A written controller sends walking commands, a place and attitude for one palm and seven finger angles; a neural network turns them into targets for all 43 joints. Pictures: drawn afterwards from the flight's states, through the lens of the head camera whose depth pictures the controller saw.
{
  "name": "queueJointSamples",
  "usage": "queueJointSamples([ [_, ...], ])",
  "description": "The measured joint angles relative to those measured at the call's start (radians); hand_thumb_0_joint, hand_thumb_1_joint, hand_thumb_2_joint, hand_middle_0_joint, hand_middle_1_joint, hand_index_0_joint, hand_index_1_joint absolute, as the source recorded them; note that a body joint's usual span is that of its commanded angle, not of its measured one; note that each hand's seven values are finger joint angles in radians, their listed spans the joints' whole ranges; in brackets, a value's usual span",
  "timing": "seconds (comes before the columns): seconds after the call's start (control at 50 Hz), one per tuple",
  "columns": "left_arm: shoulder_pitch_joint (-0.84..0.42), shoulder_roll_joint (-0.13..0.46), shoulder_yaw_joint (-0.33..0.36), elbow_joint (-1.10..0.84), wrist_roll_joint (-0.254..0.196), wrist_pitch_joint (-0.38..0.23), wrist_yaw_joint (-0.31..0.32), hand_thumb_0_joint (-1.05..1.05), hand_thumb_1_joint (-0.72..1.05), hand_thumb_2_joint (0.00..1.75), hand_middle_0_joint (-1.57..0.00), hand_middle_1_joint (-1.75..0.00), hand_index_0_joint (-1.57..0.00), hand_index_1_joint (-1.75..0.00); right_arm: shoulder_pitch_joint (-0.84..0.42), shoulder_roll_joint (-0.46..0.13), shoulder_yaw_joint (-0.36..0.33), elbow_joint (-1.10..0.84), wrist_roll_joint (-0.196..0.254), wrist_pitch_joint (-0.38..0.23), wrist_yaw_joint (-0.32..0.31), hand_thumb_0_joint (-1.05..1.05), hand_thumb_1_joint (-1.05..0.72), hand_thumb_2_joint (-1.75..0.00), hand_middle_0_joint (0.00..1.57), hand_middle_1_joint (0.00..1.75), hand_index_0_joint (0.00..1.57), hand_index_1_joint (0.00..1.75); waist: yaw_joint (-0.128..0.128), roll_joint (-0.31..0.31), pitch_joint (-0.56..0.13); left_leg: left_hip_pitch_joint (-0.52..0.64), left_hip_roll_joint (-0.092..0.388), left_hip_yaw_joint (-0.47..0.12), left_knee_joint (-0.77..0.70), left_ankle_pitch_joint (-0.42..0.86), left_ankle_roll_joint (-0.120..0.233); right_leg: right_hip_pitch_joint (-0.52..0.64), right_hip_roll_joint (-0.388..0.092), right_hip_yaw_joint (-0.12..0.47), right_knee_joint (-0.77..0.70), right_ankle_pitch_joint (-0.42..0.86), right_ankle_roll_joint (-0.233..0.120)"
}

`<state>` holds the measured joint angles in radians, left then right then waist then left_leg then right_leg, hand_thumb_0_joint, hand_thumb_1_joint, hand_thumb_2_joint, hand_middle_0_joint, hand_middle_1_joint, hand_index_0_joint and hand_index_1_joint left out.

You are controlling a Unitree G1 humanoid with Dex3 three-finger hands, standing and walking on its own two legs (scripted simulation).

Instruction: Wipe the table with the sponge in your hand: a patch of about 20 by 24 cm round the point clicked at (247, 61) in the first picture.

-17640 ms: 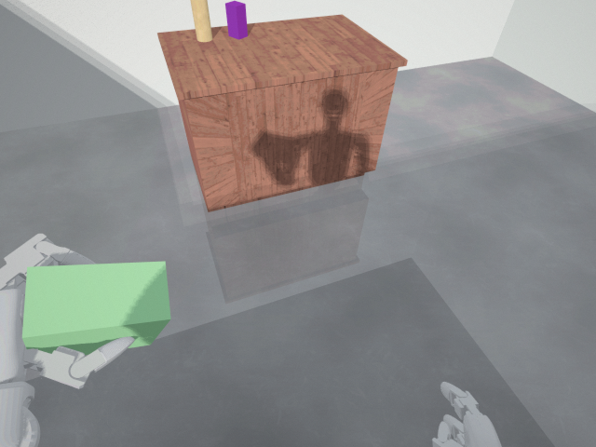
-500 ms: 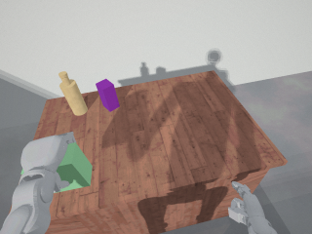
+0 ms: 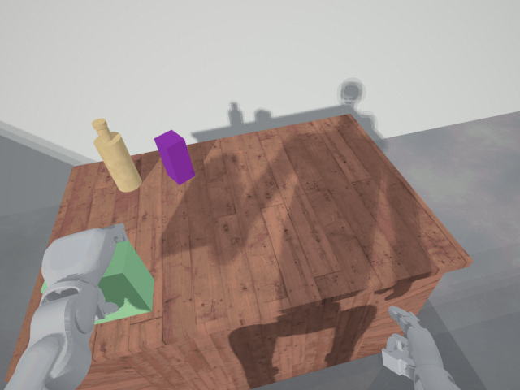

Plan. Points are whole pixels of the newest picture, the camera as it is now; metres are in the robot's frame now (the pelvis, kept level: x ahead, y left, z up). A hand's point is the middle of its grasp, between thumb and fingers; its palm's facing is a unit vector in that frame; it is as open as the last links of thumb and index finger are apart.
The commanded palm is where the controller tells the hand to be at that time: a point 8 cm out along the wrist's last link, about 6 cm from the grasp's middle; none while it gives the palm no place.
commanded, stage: move the sponge above the wiping area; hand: left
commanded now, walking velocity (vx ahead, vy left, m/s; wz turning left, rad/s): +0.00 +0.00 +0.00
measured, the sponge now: (109, 290) +0.22 +0.30 +0.03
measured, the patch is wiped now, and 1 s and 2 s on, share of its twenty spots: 0.00 0.00 0.00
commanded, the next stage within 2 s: lower the sponge onto the table in 1.96 s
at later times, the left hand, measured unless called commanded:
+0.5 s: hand (104, 271) +0.24 +0.30 +0.05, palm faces -0.02 -0.09 -1.00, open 9.8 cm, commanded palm +0.22 +0.30 +0.12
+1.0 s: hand (118, 270) +0.26 +0.30 +0.03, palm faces -0.07 -0.09 -0.99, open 9.8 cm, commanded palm +0.24 +0.30 +0.10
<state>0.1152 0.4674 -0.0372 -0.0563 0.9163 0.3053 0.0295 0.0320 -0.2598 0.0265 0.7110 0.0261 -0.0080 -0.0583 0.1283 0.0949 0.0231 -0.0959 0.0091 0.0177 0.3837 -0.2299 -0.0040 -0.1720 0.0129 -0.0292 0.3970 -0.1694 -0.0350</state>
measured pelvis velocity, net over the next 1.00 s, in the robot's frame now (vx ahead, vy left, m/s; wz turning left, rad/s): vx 0.01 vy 0.01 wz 0.00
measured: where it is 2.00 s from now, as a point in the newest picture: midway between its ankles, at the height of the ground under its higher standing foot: outside the picture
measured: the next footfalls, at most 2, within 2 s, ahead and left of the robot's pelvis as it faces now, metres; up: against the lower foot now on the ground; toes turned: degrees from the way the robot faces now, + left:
none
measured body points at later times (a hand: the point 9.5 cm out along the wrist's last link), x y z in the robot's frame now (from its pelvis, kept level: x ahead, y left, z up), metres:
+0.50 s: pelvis +0.00 +0.01 +0.00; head +0.00 -0.03 +0.45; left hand +0.24 +0.30 +0.11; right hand +0.24 -0.20 -0.09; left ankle -0.01 +0.12 -0.74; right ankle +0.03 -0.10 -0.74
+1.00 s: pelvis +0.01 +0.01 +0.00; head +0.02 -0.02 +0.45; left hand +0.26 +0.30 +0.09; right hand +0.24 -0.20 -0.10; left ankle -0.01 +0.12 -0.74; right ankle +0.03 -0.10 -0.74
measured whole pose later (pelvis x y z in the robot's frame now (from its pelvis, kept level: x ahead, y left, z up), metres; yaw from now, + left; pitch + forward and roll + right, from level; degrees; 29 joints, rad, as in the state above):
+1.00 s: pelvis +0.01 +0.01 +0.00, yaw +0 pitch +0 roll +0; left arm 0.03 0.41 -0.08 0.15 0.96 0.30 0.11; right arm 0.04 -0.25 0.01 0.72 0.03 0.00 -0.05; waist 0.12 0.08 -0.01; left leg -0.15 0.00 0.02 0.40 -0.25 0.01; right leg -0.23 0.00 -0.02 0.42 -0.19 -0.02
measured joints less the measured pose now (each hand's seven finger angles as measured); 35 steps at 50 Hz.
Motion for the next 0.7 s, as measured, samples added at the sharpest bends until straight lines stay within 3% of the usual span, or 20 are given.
queueJointSamples([
  [0.28, -0.047, -0.018, -0.014, 0.081, 0.014, -0.032, 0.023, -0.01, -0.48, 1.03, -0.74, -1.33, -0.78, -1.33, 0.011, -0.001, -0.011, 0.01, 0.002, -0.011, -0.006, 0.01, -0.9, -0.9, 0.2, 0.3, 0.2, 0.3, -0.005, -0.009, -0.008, -0.022, -0.008, 0.002, 0.004, 0.0, 0.007, -0.022, -0.008, 0.004, 0.005, 0.0, 0.007],
  [0.54, -0.049, -0.025, -0.012, 0.12, 0.016, -0.004, 0.04, -0.01, -0.48, 1.03, -0.74, -1.33, -0.78, -1.34, 0.013, 0.0, -0.012, 0.006, 0.008, -0.002, -0.001, 0.01, -0.9, -0.9, 0.2, 0.3, 0.2, 0.3, -0.007, -0.013, -0.021, -0.033, -0.011, 0.0, 0.01, -0.009, 0.01, -0.031, -0.01, 0.003, 0.008, -0.008, 0.011],
  [0.7, -0.063, -0.024, -0.013, 0.159, 0.029, -0.043, 0.042, -0.01, -0.48, 1.03, -0.74, -1.33, -0.78, -1.33, 0.011, 0.003, -0.015, 0.008, 0.003, -0.007, -0.006, 0.01, -0.9, -0.9, 0.2, 0.3, 0.2, 0.3, -0.003, -0.02, -0.019, -0.044, -0.009, -0.003, 0.019, -0.016, 0.01, -0.038, -0.008, 0.001, 0.009, -0.011, 0.011],
])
